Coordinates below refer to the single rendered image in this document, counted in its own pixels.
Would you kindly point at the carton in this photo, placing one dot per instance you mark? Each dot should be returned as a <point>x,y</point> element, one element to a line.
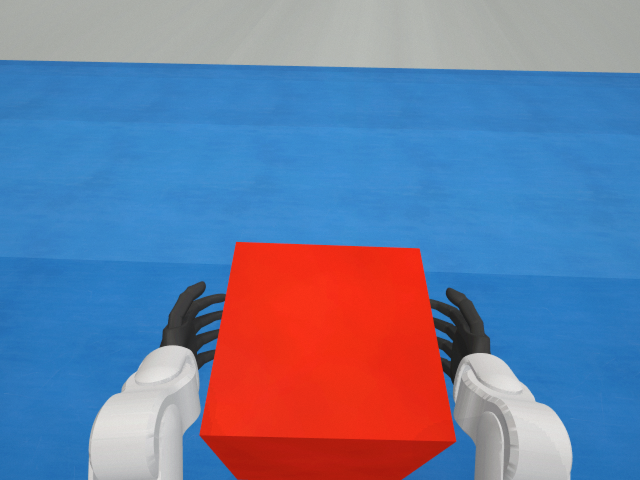
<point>327,366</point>

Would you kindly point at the left robot hand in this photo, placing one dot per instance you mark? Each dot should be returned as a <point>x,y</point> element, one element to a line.
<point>182,325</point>

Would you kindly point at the right robot forearm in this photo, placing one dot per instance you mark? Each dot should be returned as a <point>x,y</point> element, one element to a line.
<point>516,438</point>

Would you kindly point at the left robot forearm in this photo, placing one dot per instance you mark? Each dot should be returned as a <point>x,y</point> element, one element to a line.
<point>138,433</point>

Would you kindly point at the right robot hand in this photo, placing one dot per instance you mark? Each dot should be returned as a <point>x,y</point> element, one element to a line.
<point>468,335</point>

